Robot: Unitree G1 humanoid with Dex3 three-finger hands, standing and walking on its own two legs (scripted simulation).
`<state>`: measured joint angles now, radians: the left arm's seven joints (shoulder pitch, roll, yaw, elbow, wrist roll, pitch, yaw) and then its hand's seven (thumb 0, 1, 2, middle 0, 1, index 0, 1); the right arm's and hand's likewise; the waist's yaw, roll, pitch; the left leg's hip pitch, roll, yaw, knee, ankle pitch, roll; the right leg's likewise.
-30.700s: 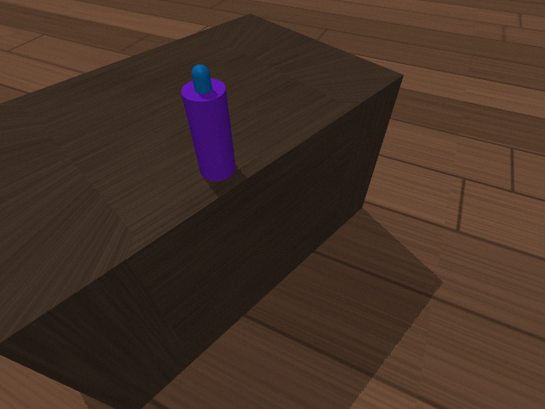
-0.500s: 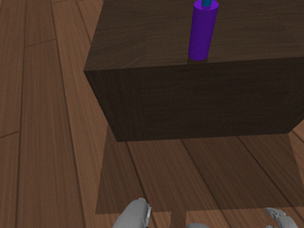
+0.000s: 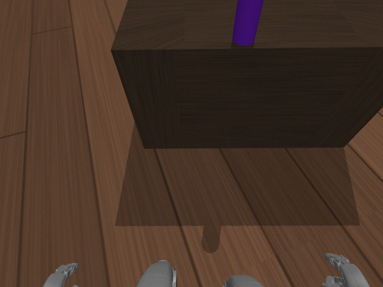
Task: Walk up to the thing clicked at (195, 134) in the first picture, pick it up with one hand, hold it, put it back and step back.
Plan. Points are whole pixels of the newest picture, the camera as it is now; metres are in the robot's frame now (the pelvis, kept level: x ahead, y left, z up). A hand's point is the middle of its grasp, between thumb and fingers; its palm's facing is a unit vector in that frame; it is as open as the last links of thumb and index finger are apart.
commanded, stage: step back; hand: right
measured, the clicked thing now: (249, 4) +0.96 -0.16 +0.08
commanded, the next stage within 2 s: stand in 1.22 s
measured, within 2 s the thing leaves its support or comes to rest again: neither
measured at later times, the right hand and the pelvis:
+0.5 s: hand out of the picture -0.03 -0.26 -0.14, palm faces -0.12 +0.93 -0.35, open 7.4 cm; pelvis -0.10 +0.00 +0.01, yaw +5 degrees
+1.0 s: hand out of the picture +0.05 -0.23 -0.14, palm faces -0.11 +0.92 -0.37, open 7.4 cm; pelvis -0.05 +0.02 +0.01, yaw +5 degrees
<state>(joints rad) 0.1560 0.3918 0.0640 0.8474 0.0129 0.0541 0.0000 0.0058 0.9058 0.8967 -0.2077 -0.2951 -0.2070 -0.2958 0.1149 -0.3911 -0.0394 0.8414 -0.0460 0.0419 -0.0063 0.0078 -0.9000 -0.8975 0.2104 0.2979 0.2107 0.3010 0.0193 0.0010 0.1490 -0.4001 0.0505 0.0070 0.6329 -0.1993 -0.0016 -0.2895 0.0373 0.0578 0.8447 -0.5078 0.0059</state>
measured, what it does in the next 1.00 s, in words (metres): steps on the spot: right foot, then left foot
